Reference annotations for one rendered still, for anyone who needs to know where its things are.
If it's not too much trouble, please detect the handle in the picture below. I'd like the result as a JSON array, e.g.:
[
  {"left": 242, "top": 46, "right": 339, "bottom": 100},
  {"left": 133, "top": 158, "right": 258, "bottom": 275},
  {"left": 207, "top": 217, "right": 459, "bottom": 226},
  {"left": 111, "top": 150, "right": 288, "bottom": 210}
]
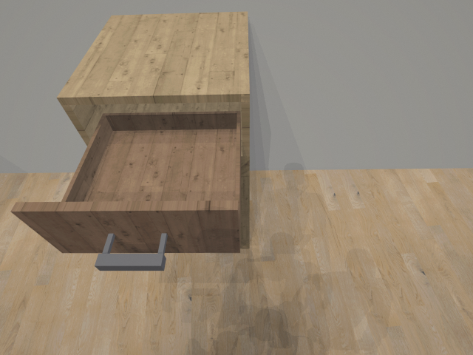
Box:
[{"left": 95, "top": 233, "right": 168, "bottom": 271}]

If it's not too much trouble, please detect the cabinet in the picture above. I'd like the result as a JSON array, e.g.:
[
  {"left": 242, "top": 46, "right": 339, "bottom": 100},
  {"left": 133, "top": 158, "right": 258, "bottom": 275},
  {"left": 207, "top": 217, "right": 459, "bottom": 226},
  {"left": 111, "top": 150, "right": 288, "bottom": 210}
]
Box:
[{"left": 57, "top": 11, "right": 250, "bottom": 249}]

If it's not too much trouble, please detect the drawer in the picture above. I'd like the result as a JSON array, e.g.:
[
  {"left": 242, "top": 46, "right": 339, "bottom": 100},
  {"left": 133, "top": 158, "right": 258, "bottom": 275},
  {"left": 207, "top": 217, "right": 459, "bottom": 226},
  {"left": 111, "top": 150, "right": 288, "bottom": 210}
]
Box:
[{"left": 11, "top": 111, "right": 241, "bottom": 253}]

